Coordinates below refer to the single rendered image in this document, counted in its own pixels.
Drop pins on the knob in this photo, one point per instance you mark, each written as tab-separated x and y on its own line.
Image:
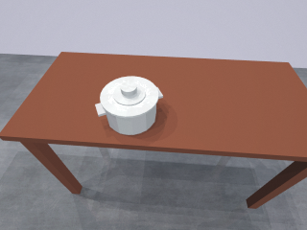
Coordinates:
128	88

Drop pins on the lid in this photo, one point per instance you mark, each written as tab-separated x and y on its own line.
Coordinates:
118	105

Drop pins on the pot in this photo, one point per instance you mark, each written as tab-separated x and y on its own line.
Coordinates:
129	126

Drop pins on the table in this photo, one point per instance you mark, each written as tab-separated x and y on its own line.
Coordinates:
210	106

